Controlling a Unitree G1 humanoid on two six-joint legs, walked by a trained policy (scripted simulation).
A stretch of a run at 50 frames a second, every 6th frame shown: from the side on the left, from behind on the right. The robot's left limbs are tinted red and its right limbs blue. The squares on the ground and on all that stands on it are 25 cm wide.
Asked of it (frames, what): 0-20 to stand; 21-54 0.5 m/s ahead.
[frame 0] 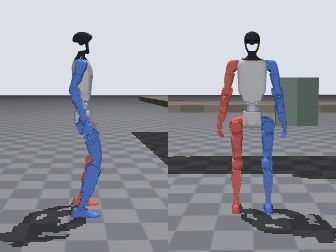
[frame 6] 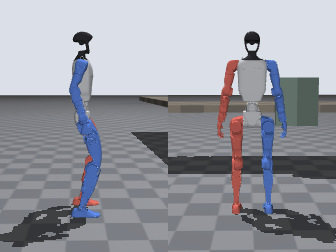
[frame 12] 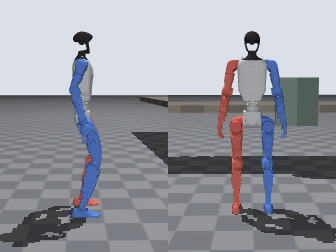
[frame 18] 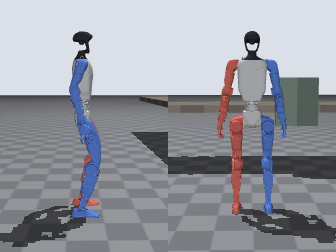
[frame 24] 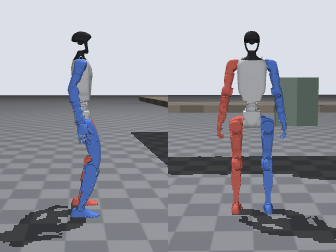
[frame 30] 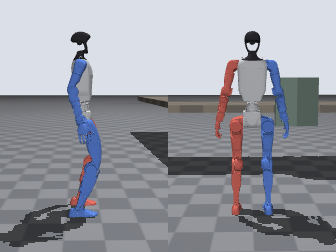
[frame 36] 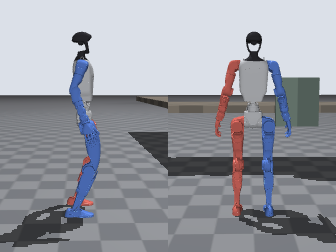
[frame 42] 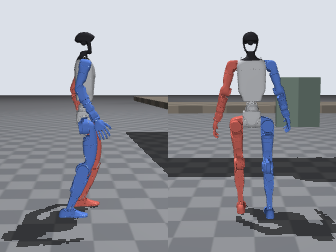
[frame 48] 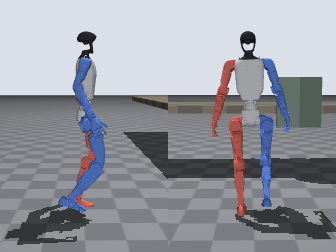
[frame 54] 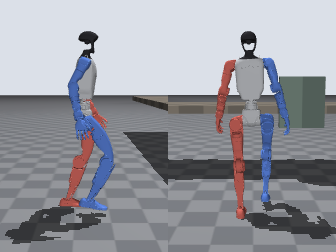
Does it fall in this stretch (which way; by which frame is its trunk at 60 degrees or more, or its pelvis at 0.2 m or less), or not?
no
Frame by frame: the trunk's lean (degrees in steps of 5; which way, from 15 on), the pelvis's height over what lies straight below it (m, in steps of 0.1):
0: 0, 0.8
6: 0, 0.8
12: 0, 0.8
18: 0, 0.8
24: 0, 0.8
30: 5, 0.8
36: 5, 0.8
42: 0, 0.8
48: 5, 0.8
54: 5, 0.8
